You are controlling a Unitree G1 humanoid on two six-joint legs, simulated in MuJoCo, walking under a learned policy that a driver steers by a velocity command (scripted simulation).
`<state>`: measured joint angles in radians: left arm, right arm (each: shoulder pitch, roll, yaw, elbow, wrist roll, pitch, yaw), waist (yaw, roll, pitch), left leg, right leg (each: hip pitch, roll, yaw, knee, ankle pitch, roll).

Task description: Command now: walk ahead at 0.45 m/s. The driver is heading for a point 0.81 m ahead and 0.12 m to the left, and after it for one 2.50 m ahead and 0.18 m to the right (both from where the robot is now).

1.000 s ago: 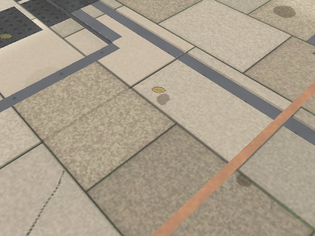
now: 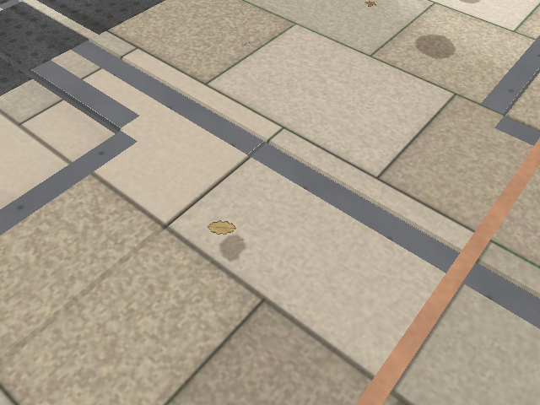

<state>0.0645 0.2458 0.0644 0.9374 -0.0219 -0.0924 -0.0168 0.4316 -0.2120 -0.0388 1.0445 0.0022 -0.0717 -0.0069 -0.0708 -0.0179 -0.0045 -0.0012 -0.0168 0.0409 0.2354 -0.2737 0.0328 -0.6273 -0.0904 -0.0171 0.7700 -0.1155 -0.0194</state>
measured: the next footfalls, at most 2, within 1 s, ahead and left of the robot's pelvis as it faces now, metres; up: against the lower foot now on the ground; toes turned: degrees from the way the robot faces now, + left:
right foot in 0.16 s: +0.28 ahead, -0.15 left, +0.00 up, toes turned -3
left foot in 0.74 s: +0.30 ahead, +0.08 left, +0.00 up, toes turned +15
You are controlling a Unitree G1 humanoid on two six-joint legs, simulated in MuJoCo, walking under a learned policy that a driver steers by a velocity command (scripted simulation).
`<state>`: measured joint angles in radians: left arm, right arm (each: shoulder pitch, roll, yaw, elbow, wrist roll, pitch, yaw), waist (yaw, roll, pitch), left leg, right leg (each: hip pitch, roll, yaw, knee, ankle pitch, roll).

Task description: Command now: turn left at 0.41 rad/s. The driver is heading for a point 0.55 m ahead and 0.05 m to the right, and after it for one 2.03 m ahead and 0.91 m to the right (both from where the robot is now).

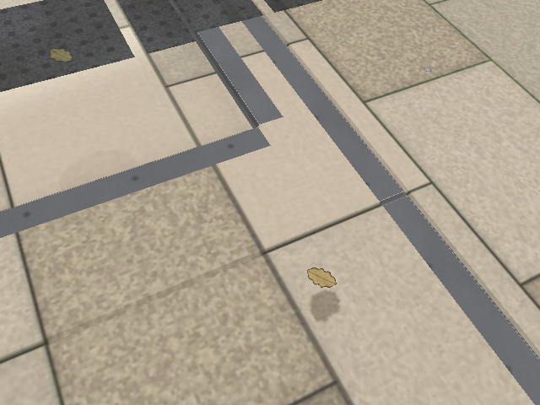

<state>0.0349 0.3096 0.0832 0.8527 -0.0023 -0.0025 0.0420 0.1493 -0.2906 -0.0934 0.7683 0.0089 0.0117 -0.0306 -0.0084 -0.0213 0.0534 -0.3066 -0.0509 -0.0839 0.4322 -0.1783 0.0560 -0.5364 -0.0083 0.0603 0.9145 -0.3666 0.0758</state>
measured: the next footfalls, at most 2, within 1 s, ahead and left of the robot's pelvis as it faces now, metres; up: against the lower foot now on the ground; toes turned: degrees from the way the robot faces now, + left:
right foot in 0.18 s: +0.07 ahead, -0.15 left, +0.00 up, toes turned +4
left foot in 0.48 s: +0.02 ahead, +0.10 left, +0.00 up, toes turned +4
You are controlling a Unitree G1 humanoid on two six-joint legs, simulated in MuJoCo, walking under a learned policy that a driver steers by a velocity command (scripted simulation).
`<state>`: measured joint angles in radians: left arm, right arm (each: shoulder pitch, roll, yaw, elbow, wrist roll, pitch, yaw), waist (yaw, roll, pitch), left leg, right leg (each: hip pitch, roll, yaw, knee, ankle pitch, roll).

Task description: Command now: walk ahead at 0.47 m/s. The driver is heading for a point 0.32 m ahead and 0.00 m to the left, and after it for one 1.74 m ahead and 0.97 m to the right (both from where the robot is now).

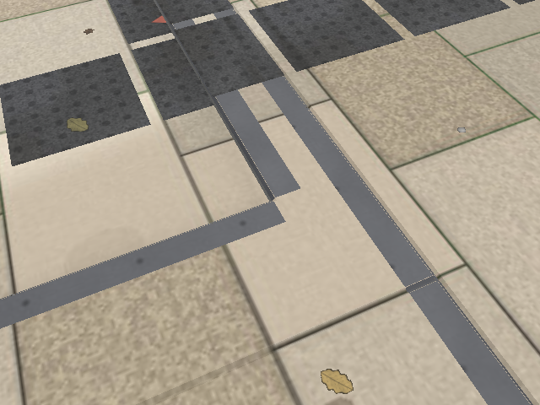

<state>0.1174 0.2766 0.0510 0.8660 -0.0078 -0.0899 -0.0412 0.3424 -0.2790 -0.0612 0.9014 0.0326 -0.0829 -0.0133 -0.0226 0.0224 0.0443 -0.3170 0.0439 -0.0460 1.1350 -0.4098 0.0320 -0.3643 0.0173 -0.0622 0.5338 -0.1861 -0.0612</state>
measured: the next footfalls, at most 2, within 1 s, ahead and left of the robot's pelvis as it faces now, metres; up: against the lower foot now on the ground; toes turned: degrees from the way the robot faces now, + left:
left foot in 0.42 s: +0.43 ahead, +0.14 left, +0.00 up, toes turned -5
right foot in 0.92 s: +0.62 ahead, -0.17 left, +0.00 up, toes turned -25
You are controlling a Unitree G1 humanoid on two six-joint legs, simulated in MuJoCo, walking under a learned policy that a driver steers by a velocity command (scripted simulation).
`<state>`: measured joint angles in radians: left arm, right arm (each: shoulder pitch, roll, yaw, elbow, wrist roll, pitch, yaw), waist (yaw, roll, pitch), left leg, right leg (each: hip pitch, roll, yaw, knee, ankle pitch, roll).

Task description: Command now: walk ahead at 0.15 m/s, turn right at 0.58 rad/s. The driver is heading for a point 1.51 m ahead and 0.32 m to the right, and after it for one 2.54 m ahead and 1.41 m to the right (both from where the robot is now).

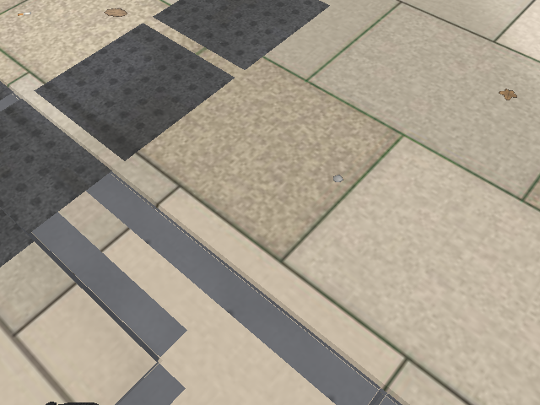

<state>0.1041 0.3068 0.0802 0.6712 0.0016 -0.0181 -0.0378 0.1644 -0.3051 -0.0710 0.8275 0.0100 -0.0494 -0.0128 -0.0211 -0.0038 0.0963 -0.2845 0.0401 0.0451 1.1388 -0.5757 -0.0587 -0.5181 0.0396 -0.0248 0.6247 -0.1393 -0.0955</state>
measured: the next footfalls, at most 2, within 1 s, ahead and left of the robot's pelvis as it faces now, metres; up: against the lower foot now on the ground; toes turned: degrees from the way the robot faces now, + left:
left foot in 0.44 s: +0.18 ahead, +0.14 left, +0.00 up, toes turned -22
right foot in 0.84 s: +0.17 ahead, -0.14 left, +0.00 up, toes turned -21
